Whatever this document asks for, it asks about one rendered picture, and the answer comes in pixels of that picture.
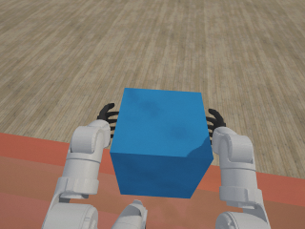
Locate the left robot upper arm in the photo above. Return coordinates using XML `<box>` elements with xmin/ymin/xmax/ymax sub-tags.
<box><xmin>43</xmin><ymin>202</ymin><xmax>98</xmax><ymax>229</ymax></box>

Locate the left robot forearm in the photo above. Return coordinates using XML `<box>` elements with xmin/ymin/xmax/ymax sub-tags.
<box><xmin>41</xmin><ymin>119</ymin><xmax>111</xmax><ymax>229</ymax></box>

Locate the left robot thigh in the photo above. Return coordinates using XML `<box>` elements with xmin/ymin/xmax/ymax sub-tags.
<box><xmin>111</xmin><ymin>203</ymin><xmax>148</xmax><ymax>229</ymax></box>

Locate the right robot forearm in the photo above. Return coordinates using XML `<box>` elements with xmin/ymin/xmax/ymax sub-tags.
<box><xmin>212</xmin><ymin>126</ymin><xmax>271</xmax><ymax>229</ymax></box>

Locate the robot left shin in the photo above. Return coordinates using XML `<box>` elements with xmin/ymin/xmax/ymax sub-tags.
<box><xmin>132</xmin><ymin>199</ymin><xmax>143</xmax><ymax>206</ymax></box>

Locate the left robot hand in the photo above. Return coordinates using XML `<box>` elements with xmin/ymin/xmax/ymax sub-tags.
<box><xmin>96</xmin><ymin>103</ymin><xmax>119</xmax><ymax>138</ymax></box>

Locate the right robot upper arm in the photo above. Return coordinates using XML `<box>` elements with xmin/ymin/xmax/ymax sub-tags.
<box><xmin>215</xmin><ymin>211</ymin><xmax>270</xmax><ymax>229</ymax></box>

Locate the right robot hand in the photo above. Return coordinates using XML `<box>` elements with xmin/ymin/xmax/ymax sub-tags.
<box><xmin>206</xmin><ymin>108</ymin><xmax>226</xmax><ymax>145</ymax></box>

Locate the carton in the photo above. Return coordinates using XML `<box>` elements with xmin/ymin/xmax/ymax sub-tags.
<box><xmin>110</xmin><ymin>88</ymin><xmax>214</xmax><ymax>198</ymax></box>

